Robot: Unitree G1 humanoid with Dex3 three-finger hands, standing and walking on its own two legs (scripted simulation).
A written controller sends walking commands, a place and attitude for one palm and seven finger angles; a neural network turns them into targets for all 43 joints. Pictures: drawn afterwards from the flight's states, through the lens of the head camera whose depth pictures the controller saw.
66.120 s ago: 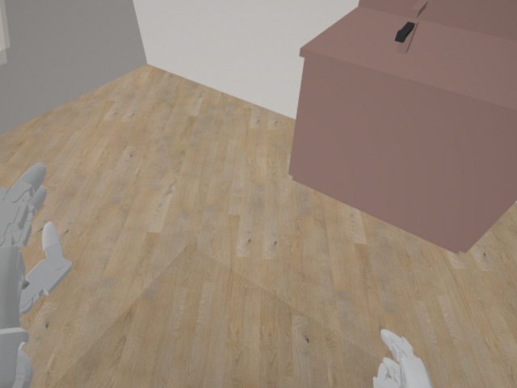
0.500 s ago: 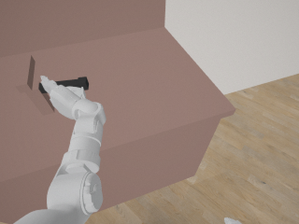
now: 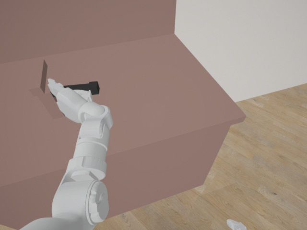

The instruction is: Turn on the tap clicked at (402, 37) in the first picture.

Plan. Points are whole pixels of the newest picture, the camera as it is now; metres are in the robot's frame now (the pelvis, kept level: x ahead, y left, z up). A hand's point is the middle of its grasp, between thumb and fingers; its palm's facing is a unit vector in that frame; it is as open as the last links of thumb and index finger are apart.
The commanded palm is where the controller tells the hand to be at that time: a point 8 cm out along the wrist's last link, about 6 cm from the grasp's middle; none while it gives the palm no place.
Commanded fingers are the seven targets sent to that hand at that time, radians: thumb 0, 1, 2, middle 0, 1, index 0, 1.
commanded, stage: lift the hand up off the lever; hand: left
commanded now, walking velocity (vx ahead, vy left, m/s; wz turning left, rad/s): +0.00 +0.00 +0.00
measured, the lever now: (94, 88) +0.50 +0.19 +0.11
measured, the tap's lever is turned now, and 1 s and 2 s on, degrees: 79 79 79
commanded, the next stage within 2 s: draw the hand back beside the body in 1.30 s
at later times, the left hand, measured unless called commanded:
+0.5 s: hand (88, 89) +0.43 +0.17 +0.16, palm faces +0.80 -0.59 -0.10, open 7.8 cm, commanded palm +0.38 +0.19 +0.16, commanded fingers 0.00 0.90 0.90 -0.15 -0.15 -0.15 -0.15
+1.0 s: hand (90, 85) +0.43 +0.16 +0.18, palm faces +0.78 -0.62 -0.08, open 7.8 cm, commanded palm +0.37 +0.18 +0.18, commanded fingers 0.00 0.90 0.90 -0.15 -0.15 -0.15 -0.15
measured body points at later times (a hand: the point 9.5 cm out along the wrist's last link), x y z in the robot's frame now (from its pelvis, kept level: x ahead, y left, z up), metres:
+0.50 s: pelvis +0.00 -0.01 +0.01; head +0.00 -0.03 +0.45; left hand +0.39 +0.20 +0.17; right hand +0.12 -0.25 -0.12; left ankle +0.01 +0.13 -0.72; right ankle +0.01 -0.05 -0.72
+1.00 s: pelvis +0.00 -0.01 +0.01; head +0.00 -0.04 +0.46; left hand +0.38 +0.19 +0.19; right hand +0.16 -0.24 -0.11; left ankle +0.01 +0.13 -0.72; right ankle +0.01 -0.05 -0.72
